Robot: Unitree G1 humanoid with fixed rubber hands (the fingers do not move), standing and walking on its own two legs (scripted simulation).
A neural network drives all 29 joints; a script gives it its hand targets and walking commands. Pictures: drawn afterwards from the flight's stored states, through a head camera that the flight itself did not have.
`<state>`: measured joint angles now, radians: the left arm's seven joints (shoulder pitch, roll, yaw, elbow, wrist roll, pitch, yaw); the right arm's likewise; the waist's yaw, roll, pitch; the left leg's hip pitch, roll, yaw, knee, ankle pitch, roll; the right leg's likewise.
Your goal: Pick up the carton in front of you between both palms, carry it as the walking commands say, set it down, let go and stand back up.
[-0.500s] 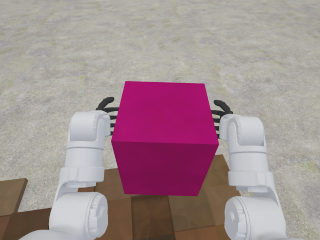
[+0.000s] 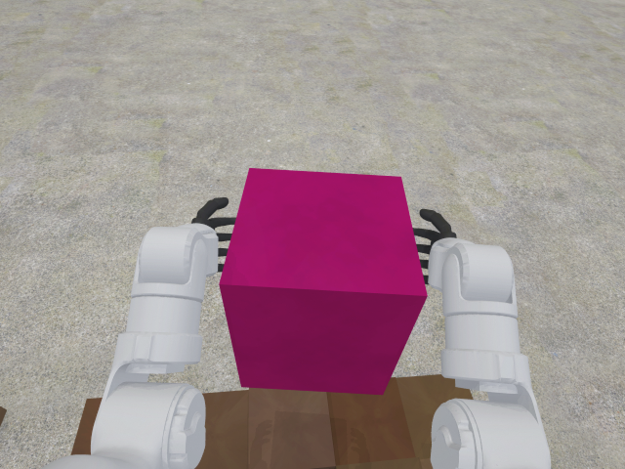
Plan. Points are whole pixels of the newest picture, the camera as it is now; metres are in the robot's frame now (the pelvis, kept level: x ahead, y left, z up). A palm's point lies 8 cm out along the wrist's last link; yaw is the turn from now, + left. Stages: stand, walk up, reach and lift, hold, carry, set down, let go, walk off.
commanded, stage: carry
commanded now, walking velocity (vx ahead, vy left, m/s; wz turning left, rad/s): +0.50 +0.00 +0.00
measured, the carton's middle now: (318, 285) +0.36 +0.00 +0.03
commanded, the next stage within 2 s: none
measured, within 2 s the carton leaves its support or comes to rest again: neither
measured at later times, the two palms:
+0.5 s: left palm (230, 83) +0.67 +0.17 +0.16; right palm (401, 85) +0.70 -0.13 +0.16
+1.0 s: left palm (233, 31) +0.98 +0.21 +0.12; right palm (361, 40) +0.98 -0.08 +0.13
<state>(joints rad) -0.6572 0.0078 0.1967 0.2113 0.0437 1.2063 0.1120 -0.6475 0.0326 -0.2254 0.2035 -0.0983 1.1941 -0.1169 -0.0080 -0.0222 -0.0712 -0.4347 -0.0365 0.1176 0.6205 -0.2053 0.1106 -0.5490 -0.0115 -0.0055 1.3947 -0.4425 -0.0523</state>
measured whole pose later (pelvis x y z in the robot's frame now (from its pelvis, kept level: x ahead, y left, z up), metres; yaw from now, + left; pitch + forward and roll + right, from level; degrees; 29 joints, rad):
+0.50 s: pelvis +0.31 -0.01 +0.02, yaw +0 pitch +4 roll -1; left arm -0.77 -0.01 0.19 0.00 0.01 1.29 0.18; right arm -0.78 -0.03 -0.28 0.00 -0.02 1.30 -0.14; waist 0.09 0.00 0.06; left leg -0.53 -0.04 -0.04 1.41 -0.40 0.05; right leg -0.56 0.06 -0.16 0.69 -0.21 -0.12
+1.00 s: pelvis +0.61 +0.06 -0.01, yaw +0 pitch +4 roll -2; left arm -0.83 0.04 0.22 0.28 0.04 1.32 0.14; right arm -0.79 -0.01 -0.27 0.25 -0.08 1.31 -0.11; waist -0.02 -0.02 -0.06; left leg -0.40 -0.02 0.08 0.58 -0.26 0.09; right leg -0.58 -0.01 -0.03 1.23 -0.44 -0.02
